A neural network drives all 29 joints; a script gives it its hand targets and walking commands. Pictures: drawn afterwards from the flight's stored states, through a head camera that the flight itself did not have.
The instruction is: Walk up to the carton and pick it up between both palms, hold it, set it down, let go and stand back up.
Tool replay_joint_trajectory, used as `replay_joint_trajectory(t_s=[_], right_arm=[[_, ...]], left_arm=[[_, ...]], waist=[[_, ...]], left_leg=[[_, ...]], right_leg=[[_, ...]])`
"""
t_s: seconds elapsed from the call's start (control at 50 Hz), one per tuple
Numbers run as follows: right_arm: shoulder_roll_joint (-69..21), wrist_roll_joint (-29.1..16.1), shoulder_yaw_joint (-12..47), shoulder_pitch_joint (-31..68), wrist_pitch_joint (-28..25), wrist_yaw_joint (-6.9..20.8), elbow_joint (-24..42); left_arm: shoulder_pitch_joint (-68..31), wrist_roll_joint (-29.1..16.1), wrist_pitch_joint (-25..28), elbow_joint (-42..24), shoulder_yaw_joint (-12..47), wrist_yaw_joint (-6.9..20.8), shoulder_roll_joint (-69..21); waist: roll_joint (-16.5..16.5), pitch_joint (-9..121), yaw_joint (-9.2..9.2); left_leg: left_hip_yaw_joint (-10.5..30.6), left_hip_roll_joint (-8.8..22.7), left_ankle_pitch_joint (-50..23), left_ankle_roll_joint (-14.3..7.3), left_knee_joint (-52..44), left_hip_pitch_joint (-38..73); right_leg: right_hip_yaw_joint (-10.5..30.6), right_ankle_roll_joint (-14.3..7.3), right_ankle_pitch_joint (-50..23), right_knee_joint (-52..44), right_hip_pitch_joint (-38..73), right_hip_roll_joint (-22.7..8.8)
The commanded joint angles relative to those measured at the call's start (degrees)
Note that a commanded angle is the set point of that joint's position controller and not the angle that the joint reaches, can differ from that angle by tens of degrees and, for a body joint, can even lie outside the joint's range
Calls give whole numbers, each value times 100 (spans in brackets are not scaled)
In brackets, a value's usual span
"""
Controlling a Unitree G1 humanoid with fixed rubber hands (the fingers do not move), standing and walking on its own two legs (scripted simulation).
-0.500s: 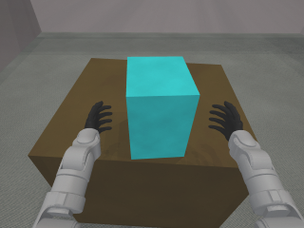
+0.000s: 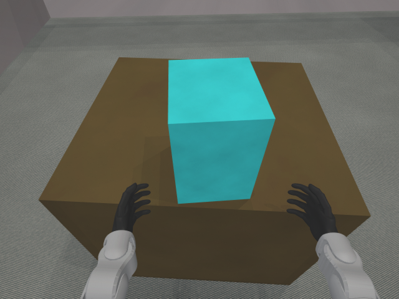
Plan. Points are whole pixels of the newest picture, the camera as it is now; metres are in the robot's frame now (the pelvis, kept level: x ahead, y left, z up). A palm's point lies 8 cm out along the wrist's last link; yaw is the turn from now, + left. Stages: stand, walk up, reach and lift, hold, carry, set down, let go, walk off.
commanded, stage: set down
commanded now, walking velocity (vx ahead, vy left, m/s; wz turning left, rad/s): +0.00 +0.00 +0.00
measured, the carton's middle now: (211, 133) +0.49 +0.00 +0.06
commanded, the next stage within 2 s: let go in 1.84 s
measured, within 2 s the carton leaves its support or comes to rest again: neither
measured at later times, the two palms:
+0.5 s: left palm (119, 252) +0.24 +0.19 -0.03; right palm (325, 260) +0.23 -0.22 -0.02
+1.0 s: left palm (105, 282) +0.19 +0.22 -0.08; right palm (321, 290) +0.19 -0.22 -0.07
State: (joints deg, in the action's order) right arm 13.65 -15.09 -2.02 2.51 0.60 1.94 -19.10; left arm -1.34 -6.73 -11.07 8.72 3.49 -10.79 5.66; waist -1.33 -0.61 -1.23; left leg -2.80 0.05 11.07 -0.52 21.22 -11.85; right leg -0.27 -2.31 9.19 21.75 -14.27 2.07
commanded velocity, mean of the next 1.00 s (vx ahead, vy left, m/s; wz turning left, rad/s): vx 0.00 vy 0.00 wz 0.00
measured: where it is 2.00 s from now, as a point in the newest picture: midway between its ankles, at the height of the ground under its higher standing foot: outside the picture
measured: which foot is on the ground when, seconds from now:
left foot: down 0.00-1.00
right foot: down 0.00-1.00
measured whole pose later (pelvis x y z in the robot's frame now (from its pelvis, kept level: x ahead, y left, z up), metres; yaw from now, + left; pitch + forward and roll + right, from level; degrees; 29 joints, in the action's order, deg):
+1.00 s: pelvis +0.04 +0.01 +0.00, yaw -1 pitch -2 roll -1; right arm 12.0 -3.6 -1.3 -11.9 -10.2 3.9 -37.6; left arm 13.7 -0.8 -7.1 24.7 2.4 -4.5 9.1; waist -0.8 -3.5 -1.0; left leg -3.6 0.5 15.5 -1.3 21.8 -4.1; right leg 1.2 -1.4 11.8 19.7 -5.7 2.7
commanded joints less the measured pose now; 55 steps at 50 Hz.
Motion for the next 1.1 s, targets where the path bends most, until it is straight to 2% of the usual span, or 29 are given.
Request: replay_joint_trajectory(t_s=[0.0, 0.02, 0.06, 0.08, 0.12, 0.14, 0.16, 0.24, 0.32, 0.36, 0.38, 0.4, 0.5, 0.52, 0.54, 0.7, 0.74, 0.76, 0.78, 0.8, 0.82, 0.84, 0.86, 0.88, 0.9, 1.0, 1.04, 1.06, 1.08], right_arm=[[1034, -59, -435, 1447, -739, 76, 1948], [911, -80, -251, 578, -842, 110, 1679], [911, -30, -452, 1250, -969, 71, 1778], [819, 69, -202, 412, -872, 113, 822], [714, -56, -233, 188, -1166, 149, 1594], [740, 92, -121, -246, -1075, 147, 572], [950, -21, -435, 560, -1205, 131, 1728], [829, 193, -247, 21, -942, 63, 848], [782, 104, -302, -395, -1176, 25, 1701], [740, 216, -23, -981, -1144, 72, 639], [854, 276, -185, -537, -1235, 34, 1290], [708, 435, 55, -1193, -1046, 43, -33], [786, 549, -186, -625, -1232, -1, 291], [715, 409, -190, -382, -1242, -9, 1139], [617, 598, -238, -910, -1174, 16, 422], [780, 611, -75, -1138, -1353, 140, 17], [768, 925, 32, -1404, -1323, 96, -828], [761, 791, -44, -1041, -1460, 86, -117], [798, 1078, -54, -1122, -1255, 65, -1634], [843, 706, -311, -633, -1591, 120, 564], [743, 901, -244, -1112, -1471, 136, -670], [721, 1130, -62, -960, -1260, 151, -1386], [826, 916, -239, -741, -1455, 180, -62], [911, 1173, -324, -994, -1346, 197, -1145], [824, 1372, -192, -865, -1221, 201, -1767], [669, 924, -441, -748, -1673, 214, -284], [580, 1468, -5, -1092, -1131, 207, -2785], [560, 1309, -158, -1075, -1336, 213, -1539], [652, 1295, -226, -961, -1405, 210, -1699]], left_arm=[[-1214, 11, 862, -1818, 8, 11, 372], [-295, 45, 984, -1467, 7, 52, 212], [-1165, 59, 1186, -1532, -6, 68, 462], [-302, 217, 1093, -797, 175, 81, 207], [-245, 39, 1376, -1503, 48, 31, 364], [344, 288, 1260, -672, 165, 124, 67], [-607, 48, 1422, -1844, 3, 47, 472], [83, 307, 973, -855, 214, 97, 105], [159, 328, 1092, -1933, -213, 142, 697], [991, 617, 1008, -824, -8, 262, 189], [437, 416, 1062, -1400, -149, 283, 509], [1279, 705, 791, -92, 61, 411, 88], [611, 608, 843, -478, -145, 436, 638], [225, 343, 866, -1105, -261, 379, 828], [822, 425, 778, -380, -55, 406, 623], [1099, 521, 873, -490, -115, 389, 555], [1460, 796, 753, 623, -199, 641, 557], [979, 654, 919, -129, -515, 639, 934], [1281, 1015, 626, 1275, -175, 704, 401], [487, 475, 975, -1018, -583, 509, 933], [1247, 628, 838, 354, -143, 520, 574], [1094, 886, 560, 967, -141, 604, 436], [820, 575, 781, -303, -417, 509, 856], [1070, 774, 636, 625, -187, 519, 683], [1001, 933, 471, 1315, -107, 650, 539], [567, 428, 1109, -452, -362, 336, 1010], [1272, 1108, 467, 2137, -10, 663, 486], [1185, 801, 609, 1122, -495, 691, 919], [1057, 832, 591, 1042, -443, 636, 900]], waist=[[-125, 2662, 13], [-300, 2173, -100], [-115, 2205, -61], [-101, 1452, -40], [-264, 1795, -133], [-200, 1250, 23], [-140, 1988, -76], [-138, 1020, 105], [-188, 1733, -60], [46, 1129, 6], [-119, 1495, -7], [-172, 471, 107], [36, 664, -49], [-80, 1011, -170], [-131, 789, 102], [214, 1084, -78], [-110, 426, 74], [-106, 785, -217], [48, -156, 117], [66, 1204, -261], [-116, 431, 152], [-26, 335, 127], [-30, 994, -133], [82, 419, 170], [26, 49, 158], [158, 1138, -28], [314, -512, 280], [171, 280, -69], [283, 451, 37]], left_leg=[[183, -8, -1594, 121, -144, 373], [210, 1, -1530, 155, -181, 363], [158, -1, -1093, 69, -241, -71], [175, 28, -740, 125, -311, -42], [197, 68, -1139, 59, -294, 111], [206, 57, -1151, 93, -302, 156], [186, 69, -1140, 68, -371, 253], [93, -1, -985, 164, -406, 210], [48, -31, -1667, 145, -313, 549], [113, 24, -1882, 265, -311, 751], [92, 16, -1798, 217, -299, 708], [73, 5, -1622, 274, -335, 796], [-102, 13, -1244, 274, -391, 705], [-96, 47, -1274, 235, -384, 619], [-139, 35, -1390, 202, -333, 734], [-12, 99, -2571, 445, -109, 1322], [-6, 72, -2246, 423, -95, 1333], [-103, 27, -1984, 320, -146, 1102], [-89, 35, -1608, 400, -212, 956], [-65, 125, -1908, 322, -250, 1164], [-80, 73, -1893, 311, -166, 1050], [-104, 45, -1652, 361, -109, 1065], [-44, 129, -1786, 324, -158, 1113], [-54, 128, -1571, 401, -122, 1010], [-105, 109, -1242, 353, -160, 887], [-49, 154, -2002, 332, 21, 804], [-79, 78, -1168, 368, -56, 760], [-136, 116, -1249, 287, -135, 887], [-80, 138, -1393, 298, -59, 873]], right_leg=[[398, 163, -1573, -33, 1436, -110], [425, 143, -1677, -70, 1587, -117], [480, 127, -1236, -65, 1385, -147], [505, 43, -841, -224, 1276, -212], [546, 35, -1157, -151, 1416, -153], [565, 0, -1198, -276, 1402, -196], [473, 23, -1149, -189, 1513, -151], [514, -23, -1169, -374, 1409, -202], [513, 158, -2118, -203, 1875, -211], [531, 61, -2051, -333, 1685, -226], [480, 52, -2105, -316, 1730, -179], [502, 26, -2043, -465, 1416, -234], [373, 9, -1373, -504, 1388, -206], [430, 55, -1413, -442, 1435, -251], [330, 71, -1512, -426, 1359, -167], [245, 33, -2074, -379, 1184, -86], [269, 38, -1872, -537, 1010, -141], [292, 80, -1852, -486, 1349, -158], [218, 29, -1510, -611, 1068, -146], [113, 86, -1584, -384, 1313, -67], [174, 73, -1605, -479, 1094, -32], [148, 26, -1376, -535, 1032, -67], [146, 44, -1421, -370, 1182, -70], [117, 3, -1164, -419, 953, -30], [166, -18, -892, -523, 939, -105], [136, 96, -1506, -98, 1229, -23], [207, -54, -812, -514, 774, -187], [210, -30, -963, -384, 1003, -169], [164, -23, -1129, -328, 1121, -145]])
